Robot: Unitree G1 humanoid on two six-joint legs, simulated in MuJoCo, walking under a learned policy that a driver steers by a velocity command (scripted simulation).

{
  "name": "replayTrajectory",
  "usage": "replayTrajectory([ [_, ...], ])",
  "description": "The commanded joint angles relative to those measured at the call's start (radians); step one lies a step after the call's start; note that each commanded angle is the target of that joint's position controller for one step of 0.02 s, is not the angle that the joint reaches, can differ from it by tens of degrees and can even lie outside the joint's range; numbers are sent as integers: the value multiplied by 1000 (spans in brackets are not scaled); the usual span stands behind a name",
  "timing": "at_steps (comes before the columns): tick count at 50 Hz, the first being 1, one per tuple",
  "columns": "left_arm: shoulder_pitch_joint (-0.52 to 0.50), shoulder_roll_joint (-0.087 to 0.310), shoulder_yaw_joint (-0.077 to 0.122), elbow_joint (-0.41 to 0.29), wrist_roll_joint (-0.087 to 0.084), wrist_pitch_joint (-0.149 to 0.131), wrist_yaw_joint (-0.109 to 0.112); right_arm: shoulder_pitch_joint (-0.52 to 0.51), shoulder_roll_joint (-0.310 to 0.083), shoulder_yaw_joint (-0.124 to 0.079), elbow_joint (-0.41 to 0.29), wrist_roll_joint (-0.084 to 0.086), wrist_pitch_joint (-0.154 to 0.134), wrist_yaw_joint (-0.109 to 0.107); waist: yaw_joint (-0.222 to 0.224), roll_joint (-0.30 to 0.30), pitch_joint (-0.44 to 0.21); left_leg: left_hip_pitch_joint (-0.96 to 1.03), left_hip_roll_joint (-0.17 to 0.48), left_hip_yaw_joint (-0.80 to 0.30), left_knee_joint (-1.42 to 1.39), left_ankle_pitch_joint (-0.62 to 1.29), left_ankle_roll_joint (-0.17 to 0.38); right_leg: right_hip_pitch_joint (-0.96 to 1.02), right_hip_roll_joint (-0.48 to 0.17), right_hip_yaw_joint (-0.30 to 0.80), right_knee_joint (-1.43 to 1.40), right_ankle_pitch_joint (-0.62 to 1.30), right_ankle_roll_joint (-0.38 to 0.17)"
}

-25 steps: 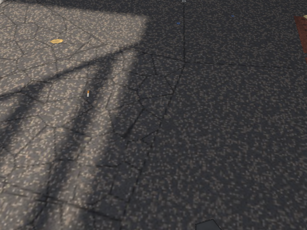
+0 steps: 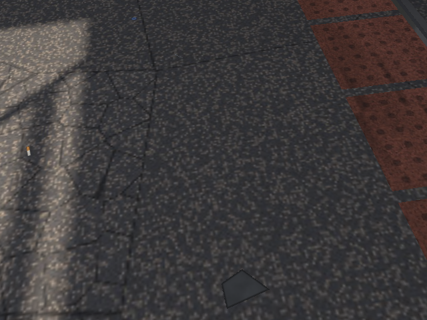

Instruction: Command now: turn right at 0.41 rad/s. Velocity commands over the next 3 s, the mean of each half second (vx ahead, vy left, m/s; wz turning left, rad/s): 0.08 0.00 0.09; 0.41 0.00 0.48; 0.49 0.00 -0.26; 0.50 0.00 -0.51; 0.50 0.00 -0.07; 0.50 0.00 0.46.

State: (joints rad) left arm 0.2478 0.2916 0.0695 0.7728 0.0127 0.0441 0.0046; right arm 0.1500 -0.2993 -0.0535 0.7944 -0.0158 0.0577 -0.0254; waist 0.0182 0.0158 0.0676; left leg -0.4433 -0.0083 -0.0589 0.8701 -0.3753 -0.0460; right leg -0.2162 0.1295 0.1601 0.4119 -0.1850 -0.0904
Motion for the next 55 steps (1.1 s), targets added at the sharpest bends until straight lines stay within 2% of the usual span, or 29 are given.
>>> replayTrajectory([
  [1, 27, 158, 37, -45, 9, -7, 3, -26, -80, -12, -73, 5, -18, -5, 21, -126, -91, -21, -8, 9, -48, -11, 12, 96, -279, 273, -76, 259, -143],
  [4, 1, 154, 31, -40, 13, -4, 1, -6, -78, -7, -74, 11, -23, -9, 14, -133, -96, 79, -21, 19, -139, -29, 34, 59, -275, 292, -55, 315, -126],
  [7, -56, 96, -1, -25, 2, -3, 12, 86, -33, 11, -33, 11, -32, -11, -44, -103, -111, 318, -9, 37, -472, 148, 66, -14, -241, 247, -21, 266, -60],
  [8, -25, 49, -22, -9, 4, -8, 15, 70, -24, 22, -29, -1, -41, -15, -28, -53, -111, 409, 48, -49, -606, 239, 76, -58, -210, 222, -21, 136, -4],
  [9, 53, 13, -34, 7, 12, -14, 15, 48, -83, 22, -39, -17, -53, -19, 22, 125, -126, 452, 242, -290, -670, 306, 109, -92, -128, 105, 101, -103, 40],
  [10, 67, 66, -20, 26, 1, -6, 21, -11, -124, 23, -46, -11, -53, -8, 43, 138, -79, 273, 318, -357, -641, 401, 215, -35, -59, 5, 55, -226, 56],
  [11, 47, 90, -16, 45, 9, -3, 26, -44, -107, 23, -44, -4, -55, 5, 42, 119, -51, 208, 278, -344, -635, 332, 230, 39, -87, -16, 49, -176, 61],
  [13, -34, 99, -12, 43, 5, -10, 26, -32, -140, 12, -32, 2, -52, 16, 15, 149, -32, 217, 165, -289, -606, 257, 167, 51, -67, -36, 7, -55, 67],
  [14, -40, 111, -8, 43, 5, -13, 24, -12, -160, 4, -30, 7, -51, 14, 7, 172, -40, 241, 152, -297, -592, 284, 162, 31, -65, -50, 26, -47, 74],
  [16, -36, 91, -14, 47, 12, -24, 22, 34, -166, -7, -17, 10, -42, 18, -9, 160, -80, 289, 136, -346, -601, 50, 191, -14, -42, -110, 78, -179, 83],
  [19, -91, 72, -19, 15, 17, -47, 17, 110, -169, -30, 6, -4, -26, 22, -38, 151, -20, 298, 162, -486, -644, -251, 267, -142, -45, -122, 155, -296, 71],
  [22, -36, 59, -26, 16, 4, -76, 17, 64, -166, -51, -6, 0, -24, 29, 9, 127, -23, 217, 127, -490, -624, -239, 261, -36, -62, -104, 37, -248, 33],
  [23, 45, 55, -26, 38, 0, -84, 22, -11, -156, -54, -29, 5, -22, 32, 68, 104, -33, 86, 74, -430, -578, -220, 219, 142, -75, -99, -89, -178, 11],
  [24, 133, 119, -9, 60, 6, -89, 35, -69, -113, -49, -63, 12, -30, 33, 114, 2, -41, -124, -10, -320, -448, -227, 151, 355, -178, 8, -188, -231, -16],
  [25, 202, 240, 21, 68, 20, -88, 46, -116, -37, -28, -111, 26, -44, 41, 138, -216, -56, -330, -135, -96, -172, -192, 92, 469, -411, 337, -307, -518, -93],
  [26, 150, 242, 27, 77, 30, -92, 46, -123, -75, -29, -107, -10, -55, 37, 102, -143, 49, -404, -75, -59, -22, -105, 98, 383, -517, 423, -330, -501, -134],
  [27, 110, 174, 11, 66, 25, -98, 42, -91, -97, -34, -91, -17, -64, 43, 57, -62, 70, -385, -18, -75, 40, -36, 100, 338, -493, 350, -310, -433, -133],
  [29, 67, 118, -6, 56, 18, -115, 35, -25, -93, -36, -60, -18, -67, 61, 20, -96, 55, -361, 0, -54, 125, 54, 84, 334, -398, 164, -309, -231, -82],
  [35, 168, 95, -18, 107, 17, -131, 5, -177, -46, -6, -143, -22, -59, 107, 58, -113, 62, -371, 22, 63, 92, 171, 66, 289, -335, -110, -268, 269, -59],
  [39, 185, 122, -19, 132, 14, -134, 6, -265, -22, 19, -196, -23, -59, 123, 65, -127, 73, -192, 10, 177, -155, 221, 106, 234, -339, -212, -252, 458, -34],
  [42, 199, 156, -15, 154, 12, -127, 17, -126, -57, 6, -164, -28, -62, 101, -16, -151, -38, 44, -83, 235, -227, 152, 178, 280, -351, -293, 20, 1020, -6],
  [44, 179, 171, -14, 143, 10, -120, 22, 176, -123, -30, -67, -36, -74, 79, -153, -129, -201, 443, -105, 164, -328, 161, 242, 108, -343, -325, 425, 891, 19],
  [45, 214, 79, -36, 106, 6, -124, 6, 257, -211, -56, -48, -44, -72, 58, -146, 56, -302, 728, 153, -188, -388, -35, 327, -206, -262, -328, 774, 212, 49],
  [46, 212, 70, -34, 57, -4, -132, -3, 247, -261, -67, -73, -20, -64, 54, -117, 162, -432, 823, 398, -723, -540, 4, 439, -417, -109, -208, 1044, -326, 67],
  [47, 97, 141, -15, 42, 5, -135, -5, 216, -223, -65, -56, 3, -59, 46, -139, 22, -319, 724, 351, -594, -579, 54, 413, -484, -169, -106, 1050, -204, 59],
  [48, 84, 109, -27, 33, -7, -142, -9, 157, -167, -48, -46, 5, -65, 38, -90, 13, -179, 558, 331, -442, -599, 150, 389, -472, -210, -124, 978, -127, 52],
  [49, 103, 87, -31, 55, -4, -142, -11, 122, -108, -31, -38, 0, -76, 37, -48, -32, -103, 422, 282, -336, -626, 274, 350, -409, -240, -129, 888, -114, 49],
  [52, 187, 45, -36, 107, 22, -88, -26, 96, -60, -11, -12, -4, -120, 39, 21, -3, -63, 239, 207, -146, -695, 414, 305, -256, -257, -133, 778, -117, 56],
  [55, 109, 37, -27, 93, 12, -70, -39, 138, -72, -14, 24, -5, -144, 42, 10, 13, -10, 252, 186, -55, -764, 385, 272, -356, -255, -124, 700, -15, 53],
])
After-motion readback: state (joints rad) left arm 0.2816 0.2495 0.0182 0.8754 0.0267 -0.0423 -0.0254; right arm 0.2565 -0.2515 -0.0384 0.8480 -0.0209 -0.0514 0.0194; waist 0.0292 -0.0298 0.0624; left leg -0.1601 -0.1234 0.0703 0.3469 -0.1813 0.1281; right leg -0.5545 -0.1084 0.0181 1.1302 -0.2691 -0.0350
